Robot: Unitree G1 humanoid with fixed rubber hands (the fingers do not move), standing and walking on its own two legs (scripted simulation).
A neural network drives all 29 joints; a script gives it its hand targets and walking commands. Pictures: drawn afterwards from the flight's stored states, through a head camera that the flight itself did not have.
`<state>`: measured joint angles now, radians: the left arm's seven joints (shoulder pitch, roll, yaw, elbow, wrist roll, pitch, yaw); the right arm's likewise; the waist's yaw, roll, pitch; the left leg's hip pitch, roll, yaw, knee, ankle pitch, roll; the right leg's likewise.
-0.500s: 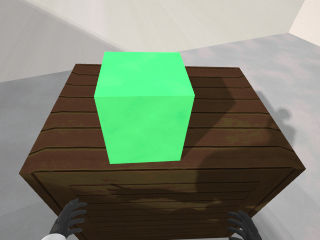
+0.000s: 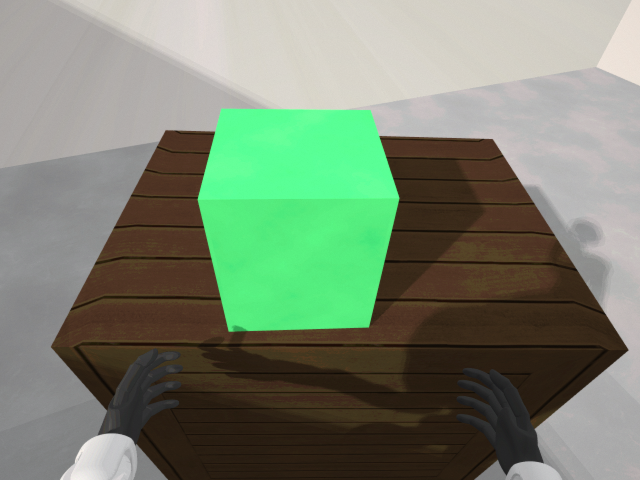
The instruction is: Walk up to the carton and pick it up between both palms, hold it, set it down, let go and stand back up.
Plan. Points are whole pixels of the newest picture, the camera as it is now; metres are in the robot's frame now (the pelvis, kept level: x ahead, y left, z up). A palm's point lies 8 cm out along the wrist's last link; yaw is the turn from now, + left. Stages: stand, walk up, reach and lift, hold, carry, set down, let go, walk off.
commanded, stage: reach and lift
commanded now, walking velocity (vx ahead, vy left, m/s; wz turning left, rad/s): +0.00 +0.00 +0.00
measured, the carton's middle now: (298, 222) +0.45 +0.06 +0.10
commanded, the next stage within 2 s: none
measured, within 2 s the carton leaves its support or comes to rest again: neither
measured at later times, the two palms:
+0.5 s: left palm (128, 355) +0.24 +0.23 +0.08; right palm (498, 363) +0.26 -0.18 +0.08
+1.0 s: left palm (140, 275) +0.31 +0.22 +0.14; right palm (497, 286) +0.33 -0.18 +0.13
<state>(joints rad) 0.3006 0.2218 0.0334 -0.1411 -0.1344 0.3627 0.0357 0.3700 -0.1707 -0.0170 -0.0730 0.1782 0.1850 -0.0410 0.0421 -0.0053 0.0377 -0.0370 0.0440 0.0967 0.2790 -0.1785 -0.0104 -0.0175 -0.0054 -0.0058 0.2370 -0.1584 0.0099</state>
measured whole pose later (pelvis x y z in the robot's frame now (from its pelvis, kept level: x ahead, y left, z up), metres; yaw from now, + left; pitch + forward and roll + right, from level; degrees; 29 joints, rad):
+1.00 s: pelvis -0.01 -0.01 +0.00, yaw +0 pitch -1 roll -1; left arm -0.27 0.22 0.23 -0.18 -0.13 0.69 0.02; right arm -0.28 -0.28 0.05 0.03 0.41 0.34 -0.18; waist 0.00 -0.02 0.03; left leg -0.12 0.06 0.08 0.32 -0.18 -0.02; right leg -0.10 0.01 0.00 0.28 -0.16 0.00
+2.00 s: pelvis -0.01 -0.01 -0.01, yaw +2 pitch +8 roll -1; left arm -1.15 0.45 0.01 0.79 -0.28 0.58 0.08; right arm -1.16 -0.39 0.08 0.96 0.49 0.39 -0.12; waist 0.01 -0.03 -0.12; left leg -0.35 0.06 0.02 0.40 -0.18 -0.02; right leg -0.29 0.02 -0.04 0.31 -0.15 -0.01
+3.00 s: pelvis -0.02 -0.02 -0.01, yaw +3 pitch +18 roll -1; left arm -1.18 0.34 0.00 1.28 -0.26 0.05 0.08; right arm -1.14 -0.22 -0.01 1.15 0.32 0.13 -0.16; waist 0.01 -0.03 -0.21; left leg -0.58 0.06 0.00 0.42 -0.15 -0.03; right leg -0.54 0.02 -0.05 0.38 -0.15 -0.02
